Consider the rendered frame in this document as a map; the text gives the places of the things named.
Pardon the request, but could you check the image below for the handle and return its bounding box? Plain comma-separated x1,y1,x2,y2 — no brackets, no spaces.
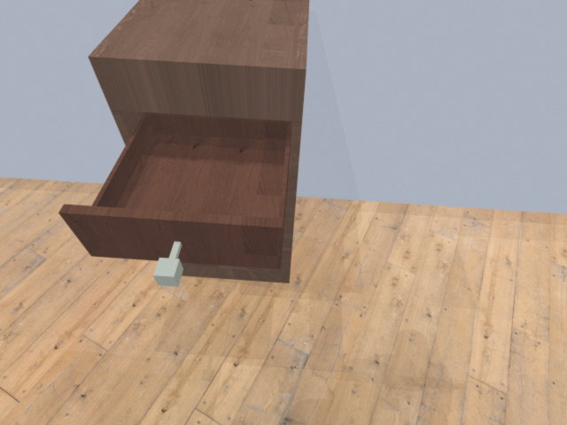
153,242,183,287

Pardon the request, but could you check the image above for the cabinet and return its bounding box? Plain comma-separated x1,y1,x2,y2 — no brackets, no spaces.
89,0,309,283

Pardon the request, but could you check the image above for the drawer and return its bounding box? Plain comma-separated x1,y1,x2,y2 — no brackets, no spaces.
58,112,291,269

